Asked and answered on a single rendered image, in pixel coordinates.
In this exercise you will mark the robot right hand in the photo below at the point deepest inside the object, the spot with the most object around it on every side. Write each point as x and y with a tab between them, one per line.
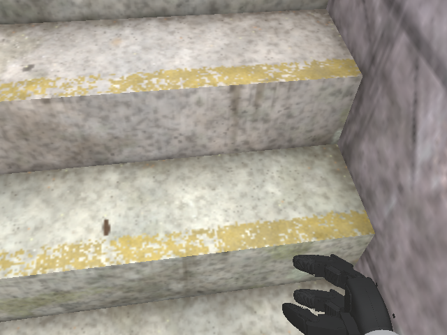
361	310

